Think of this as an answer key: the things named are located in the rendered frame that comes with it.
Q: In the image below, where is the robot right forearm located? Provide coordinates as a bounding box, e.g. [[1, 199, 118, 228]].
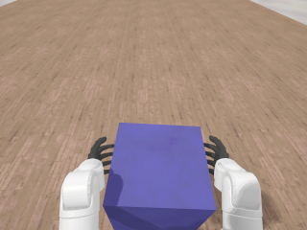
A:
[[214, 158, 263, 230]]

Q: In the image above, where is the right robot hand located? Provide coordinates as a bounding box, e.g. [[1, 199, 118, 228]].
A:
[[203, 135, 229, 175]]

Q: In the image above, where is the left robot hand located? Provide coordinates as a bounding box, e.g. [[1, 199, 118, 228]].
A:
[[87, 136, 115, 174]]

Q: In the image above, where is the carton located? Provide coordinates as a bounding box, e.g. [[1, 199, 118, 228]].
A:
[[103, 123, 217, 230]]

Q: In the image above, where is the robot left forearm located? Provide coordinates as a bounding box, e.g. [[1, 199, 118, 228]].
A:
[[59, 158, 105, 230]]

